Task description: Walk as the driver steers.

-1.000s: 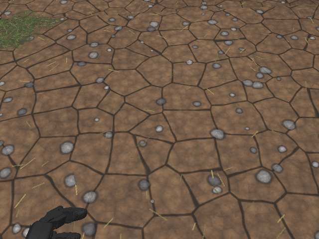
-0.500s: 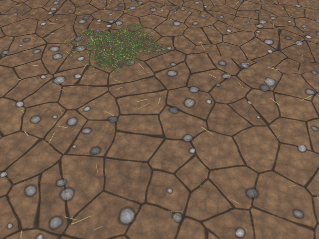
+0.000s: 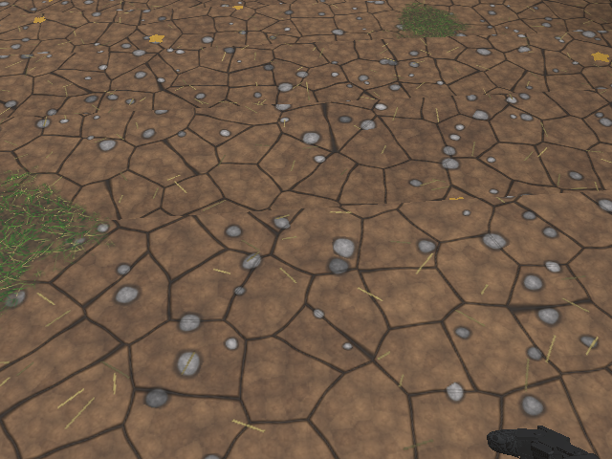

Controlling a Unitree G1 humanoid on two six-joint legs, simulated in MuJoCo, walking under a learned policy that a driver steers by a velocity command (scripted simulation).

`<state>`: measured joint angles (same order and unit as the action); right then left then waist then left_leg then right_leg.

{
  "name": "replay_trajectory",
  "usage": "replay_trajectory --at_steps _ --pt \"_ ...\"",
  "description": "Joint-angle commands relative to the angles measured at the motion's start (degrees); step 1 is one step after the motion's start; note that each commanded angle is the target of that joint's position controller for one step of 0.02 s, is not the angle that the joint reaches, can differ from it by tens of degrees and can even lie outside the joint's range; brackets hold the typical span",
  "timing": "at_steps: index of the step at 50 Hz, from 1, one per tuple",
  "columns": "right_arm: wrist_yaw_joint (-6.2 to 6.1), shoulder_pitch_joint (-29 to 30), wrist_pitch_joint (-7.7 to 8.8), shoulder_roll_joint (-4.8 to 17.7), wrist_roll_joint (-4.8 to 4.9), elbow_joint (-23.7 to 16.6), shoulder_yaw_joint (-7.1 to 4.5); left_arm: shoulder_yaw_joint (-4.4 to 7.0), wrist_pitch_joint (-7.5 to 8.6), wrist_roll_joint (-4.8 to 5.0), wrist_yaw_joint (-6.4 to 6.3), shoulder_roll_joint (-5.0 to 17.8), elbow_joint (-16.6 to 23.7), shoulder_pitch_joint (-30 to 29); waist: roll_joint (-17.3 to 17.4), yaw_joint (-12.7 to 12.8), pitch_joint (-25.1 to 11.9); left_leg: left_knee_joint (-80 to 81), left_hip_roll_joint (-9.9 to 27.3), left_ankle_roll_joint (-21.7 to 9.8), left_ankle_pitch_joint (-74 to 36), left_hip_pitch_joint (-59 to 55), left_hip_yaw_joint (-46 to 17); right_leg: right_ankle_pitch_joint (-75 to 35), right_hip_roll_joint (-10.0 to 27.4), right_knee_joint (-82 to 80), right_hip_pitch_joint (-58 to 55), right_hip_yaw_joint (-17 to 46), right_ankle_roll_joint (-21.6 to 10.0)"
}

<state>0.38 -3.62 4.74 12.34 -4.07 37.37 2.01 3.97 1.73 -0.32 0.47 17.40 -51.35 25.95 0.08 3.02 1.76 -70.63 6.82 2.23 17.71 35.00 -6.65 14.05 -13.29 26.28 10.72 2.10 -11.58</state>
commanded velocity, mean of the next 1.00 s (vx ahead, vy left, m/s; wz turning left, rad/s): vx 0.64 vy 0.00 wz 0.26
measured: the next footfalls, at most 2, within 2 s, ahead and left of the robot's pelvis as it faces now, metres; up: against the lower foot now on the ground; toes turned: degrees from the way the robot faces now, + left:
left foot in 0.26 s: +0.47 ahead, +0.14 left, +0.00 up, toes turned -11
right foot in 0.64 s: +0.79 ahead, -0.08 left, +0.00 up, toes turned +5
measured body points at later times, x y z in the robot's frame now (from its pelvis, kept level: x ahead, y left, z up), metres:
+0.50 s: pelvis +0.47 +0.05 +0.01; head +0.49 +0.04 +0.46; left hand +0.74 +0.24 -0.04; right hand +0.35 -0.22 -0.11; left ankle +0.43 +0.15 -0.73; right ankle +0.55 -0.09 -0.67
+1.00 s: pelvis +0.70 +0.03 +0.00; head +0.73 +0.05 +0.45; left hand +0.68 +0.33 -0.11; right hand +0.99 -0.16 -0.07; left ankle +0.75 +0.16 -0.70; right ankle +0.75 -0.09 -0.73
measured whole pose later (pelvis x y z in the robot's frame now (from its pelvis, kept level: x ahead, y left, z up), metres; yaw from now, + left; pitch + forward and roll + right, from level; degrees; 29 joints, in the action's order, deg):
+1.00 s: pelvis +0.70 +0.03 +0.00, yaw +20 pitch +0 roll -1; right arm 2.1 -5.7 -4.1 18.4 -1.1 34.2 -4.4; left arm 2.8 1.8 -1.4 -1.1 17.4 -41.7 16.3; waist -0.4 2.9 3.3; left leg -43.4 0.5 -0.7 12.8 29.3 1.7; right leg 16.0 7.1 31.9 15.2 -13.5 0.8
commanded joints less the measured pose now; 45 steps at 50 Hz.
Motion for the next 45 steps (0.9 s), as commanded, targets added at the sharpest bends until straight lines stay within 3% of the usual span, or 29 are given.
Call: replay_trajectory --at_steps 1,3,6,8,10,11,12,13,14,15,16,17,19,20,21,23,26,28,30,31,32,33,34,35,36,38,39,41,45 --pt "0.62 2.70 -1.25 7.31 0.26 -4.90 -1.36 1.98 2.95 0.35 -0.35 8.64 5.65 -3.28 2.86 -3.02 5.46 13.82 0.32 2.18 -7.85 -0.81 6.43 -9.43 12.74 -18.30 11.71 19.52 -7.09" --pt "0.93 7.71 -0.98 5.94 1.25 -6.73 -0.76 2.45 2.80 0.79 -0.06 8.95 5.35 -1.02 0.56 0.11 4.43 24.62 -1.50 1.67 -17.87 -2.47 7.29 -17.86 11.18 -16.66 8.49 18.23 -4.43" --pt "1.10 10.86 -0.41 5.56 1.93 -7.63 -0.55 2.50 2.91 1.03 0.12 8.34 3.99 3.28 -2.09 4.15 1.66 34.81 -4.14 -0.63 -26.28 -3.65 9.23 -30.76 13.04 -15.47 -2.08 17.34 -1.99" --pt "0.97 10.95 0.05 6.02 1.92 -7.96 -0.84 2.34 3.26 0.77 -0.39 8.19 3.55 2.75 -3.20 3.83 0.74 40.65 -5.10 -2.60 -27.39 -7.67 8.81 -37.07 14.92 -13.81 -6.75 16.91 -0.60" --pt "0.16 3.22 0.29 9.87 1.82 -5.70 -2.62 2.77 3.68 0.14 -0.90 11.14 3.46 1.20 -4.33 -0.32 -4.66 41.89 -8.56 -4.46 -20.70 -16.44 8.72 -54.02 16.75 -5.01 -13.13 16.88 1.39" --pt "-0.57 -5.87 0.35 13.00 2.68 -3.06 -4.09 3.18 3.73 -1.03 -0.90 13.43 3.58 -0.69 -5.18 -5.43 -9.58 40.98 -9.39 -5.68 -14.84 -23.29 8.97 -59.72 17.40 4.26 -15.29 15.61 2.20" --pt "-1.62 -18.49 0.11 14.96 3.11 0.65 -5.29 3.12 3.59 -1.98 -0.89 13.22 4.09 -4.63 -4.86 -12.88 -13.75 40.94 -7.45 -6.76 -11.84 -34.28 9.17 -56.93 15.90 18.32 -10.91 12.70 3.01" --pt "-2.79 -30.95 -0.08 18.10 2.15 3.39 -6.55 1.79 3.95 -2.75 -1.13 8.01 5.24 -6.09 0.38 -17.13 -19.29 36.64 0.60 -8.32 4.69 -46.85 -0.36 -39.20 13.11 39.59 -0.49 9.09 3.35" --pt "-1.85 -27.24 -0.01 23.26 1.10 4.25 -7.94 -0.33 4.39 1.57 0.16 -0.16 7.56 5.34 27.79 -6.27 -26.17 50.77 16.27 -19.87 12.64 -60.54 -42.23 10.08 1.04 59.88 20.79 6.02 8.05" --pt "-0.52 -21.26 -0.58 16.84 1.68 2.89 -7.70 -0.94 4.23 -0.61 -0.49 4.13 5.95 0.93 12.91 -7.86 -18.39 55.06 13.65 -21.82 20.31 -56.56 -48.02 8.66 6.29 61.34 31.31 6.64 5.92" --pt "-0.01 -17.42 -0.30 12.99 2.50 2.82 -6.94 -0.82 4.31 -1.65 -0.13 5.57 7.84 -8.11 3.94 -7.87 -10.87 55.06 10.47 -20.88 15.39 -48.65 -37.62 3.97 10.20 57.93 32.59 6.27 6.11" --pt "0.45 -17.90 -0.25 10.42 2.61 4.56 -6.48 -1.00 4.50 -2.43 0.16 5.77 9.52 -12.90 -1.88 -7.17 -6.34 55.30 7.77 -19.25 7.70 -40.71 -30.95 2.59 12.00 53.09 30.76 4.96 6.25" --pt "0.16 -21.35 0.08 8.22 2.74 8.49 -5.60 -2.03 3.68 -4.11 0.83 3.36 13.14 -17.40 0.30 -4.47 -1.45 56.44 2.43 -17.40 -0.43 -31.31 -23.13 4.73 14.10 46.39 28.82 4.06 7.95" --pt "0.05 -22.60 0.32 8.63 3.14 9.65 -5.70 -2.64 3.24 -4.43 1.05 2.23 14.16 -17.31 2.50 -3.22 -0.45 57.21 1.27 -17.64 -2.81 -29.75 -21.96 6.37 14.85 43.37 29.24 3.61 8.80" --pt "-0.09 -23.22 0.50 9.12 3.45 10.03 -5.85 -3.13 3.00 -4.62 1.26 1.87 15.01 -17.60 3.17 -2.40 0.20 58.23 1.00 -18.19 -3.69 -28.00 -21.27 7.69 15.79 39.79 29.81 3.25 9.69" --pt "-0.53 -22.05 0.61 10.53 3.31 9.49 -6.21 -4.19 3.24 -3.75 1.53 1.67 17.99 -22.65 2.60 -1.71 3.87 60.24 0.20 -18.52 -21.72 -20.80 -17.70 3.67 15.93 28.31 27.24 0.25 12.10" --pt "0.00 -21.59 -0.12 13.44 3.87 9.33 -7.67 -5.53 3.72 -1.76 1.87 -0.35 19.29 -26.36 4.38 -3.02 1.77 58.55 -4.92 -13.03 -38.58 -11.21 -9.60 -14.02 10.57 12.08 7.52 -4.34 12.85" --pt "0.34 -24.59 -0.70 13.84 4.79 9.83 -8.24 -4.76 3.32 -1.58 0.79 1.79 18.90 -25.04 4.13 -3.79 -1.23 52.80 -6.24 -9.64 -40.79 -15.08 -10.21 -19.14 8.79 7.62 2.11 -2.89 12.39" --pt "-0.28 -24.85 -1.37 13.97 5.51 9.47 -8.60 -3.87 3.50 -2.12 -0.67 3.59 17.82 -20.26 3.08 -1.13 -4.34 41.10 -8.79 -6.20 -43.40 -17.63 -10.76 -22.47 8.52 0.76 -5.69 -1.80 11.46" --pt "-0.42 -23.99 -1.34 13.71 5.81 8.64 -8.71 -3.13 3.99 -2.64 -1.49 5.39 16.71 -15.21 3.03 1.48 -7.00 30.57 -10.86 -4.58 -38.16 -15.65 -10.59 -26.98 12.52 -0.93 -12.25 0.89 10.35" --pt "-0.72 -23.95 -1.20 10.29 6.40 6.26 -8.05 -2.14 4.20 -3.46 -2.25 8.89 16.01 -7.91 -1.76 3.42 -14.10 14.88 -12.61 -3.21 -14.45 -9.37 -7.35 -44.99 25.53 3.13 -23.32 9.65 7.79" --pt "-2.35 -32.13 -2.08 6.22 7.86 4.82 -7.30 -1.79 3.64 -3.66 -1.73 9.82 16.91 -3.31 -10.64 0.29 -25.75 -4.72 -15.64 -3.02 25.70 -4.60 -1.29 -76.07 46.95 10.57 -32.29 23.02 1.95" --pt "-3.19 -33.92 -3.34 10.46 5.60 4.91 -7.85 -1.64 2.71 -1.06 -1.04 7.11 17.14 -4.62 -7.65 -0.62 -30.23 -11.99 -11.94 -2.43 22.65 -2.54 0.73 -78.91 46.49 11.60 -31.22 24.75 -1.35" --pt "-3.23 -30.51 -4.25 10.71 4.56 4.25 -7.97 -1.62 2.56 -0.57 -1.46 4.88 18.23 -10.72 -9.34 -1.37 -26.00 -13.45 -10.06 -1.84 16.00 1.66 2.73 -60.88 43.62 6.44 -25.03 22.55 -2.67" --pt "-2.69 -25.45 -5.20 10.88 3.17 3.75 -8.12 -2.62 2.27 -0.50 -1.89 0.55 18.75 -14.50 -7.21 -1.67 -18.29 -9.98 -7.88 -1.16 11.51 3.06 4.28 -47.65 37.93 2.05 -16.65 16.62 -0.97" --pt "-0.77 -21.38 -7.22 9.68 2.76 2.69 -8.39 -2.84 1.97 -0.96 -2.61 0.26 17.09 -15.16 -8.59 -3.14 -7.60 -6.08 -6.43 0.06 8.94 0.54 4.19 -43.36 32.60 -3.55 -4.19 7.38 0.61" --pt "-0.28 -20.89 -7.97 8.09 3.09 1.79 -8.26 -2.45 2.11 -1.11 -2.71 0.88 16.33 -14.68 -8.40 -4.32 -6.28 -4.24 -6.41 0.01 7.74 -0.15 4.24 -43.87 32.41 -4.11 -2.41 4.70 0.98" --pt "0.07 -19.09 -9.00 6.02 3.06 0.08 -7.79 -1.75 2.08 -1.22 -2.68 1.89 15.75 -15.20 -8.70 -5.73 -6.88 -0.74 -5.92 -0.09 4.87 -0.57 5.06 -40.50 32.90 -5.32 -0.48 1.44 0.77" --pt "1.57 -12.95 -9.40 5.22 2.81 -3.47 -6.69 -1.21 1.89 -1.66 -2.28 2.85 15.14 -17.07 -9.42 -6.57 -6.58 16.07 -4.64 -1.97 -6.50 -9.11 6.67 -31.29 30.97 -5.34 6.37 -6.85 3.46"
